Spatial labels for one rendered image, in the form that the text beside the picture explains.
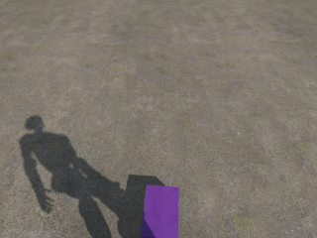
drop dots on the carton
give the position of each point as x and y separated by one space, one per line
160 213

